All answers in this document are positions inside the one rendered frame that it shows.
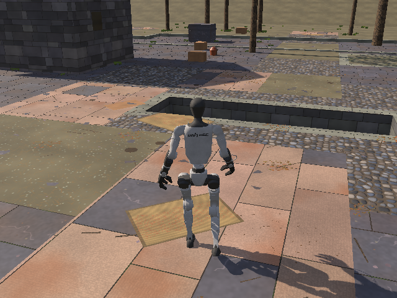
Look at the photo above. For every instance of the robot right forearm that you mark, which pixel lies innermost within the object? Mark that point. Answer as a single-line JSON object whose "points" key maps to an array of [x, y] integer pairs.
{"points": [[228, 160]]}

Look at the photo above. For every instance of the robot right hand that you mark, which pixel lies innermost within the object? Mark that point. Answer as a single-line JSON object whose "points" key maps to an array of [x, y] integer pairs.
{"points": [[226, 167]]}

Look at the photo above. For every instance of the left robot upper arm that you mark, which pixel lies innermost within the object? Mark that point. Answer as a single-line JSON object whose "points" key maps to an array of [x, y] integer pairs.
{"points": [[178, 131]]}

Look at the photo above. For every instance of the robot left hand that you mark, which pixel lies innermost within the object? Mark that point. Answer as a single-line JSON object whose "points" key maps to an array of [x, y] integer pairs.
{"points": [[161, 180]]}

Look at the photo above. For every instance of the right robot upper arm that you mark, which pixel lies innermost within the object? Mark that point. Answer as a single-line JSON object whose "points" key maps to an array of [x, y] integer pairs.
{"points": [[217, 130]]}

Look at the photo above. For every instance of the robot right shin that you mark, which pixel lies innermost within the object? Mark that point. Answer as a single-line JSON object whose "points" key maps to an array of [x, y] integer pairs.
{"points": [[215, 227]]}

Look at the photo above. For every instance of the robot left forearm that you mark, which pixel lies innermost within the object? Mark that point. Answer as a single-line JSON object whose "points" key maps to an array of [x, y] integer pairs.
{"points": [[166, 165]]}

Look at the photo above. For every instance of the robot left foot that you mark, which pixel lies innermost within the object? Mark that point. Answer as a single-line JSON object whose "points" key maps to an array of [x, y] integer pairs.
{"points": [[190, 243]]}

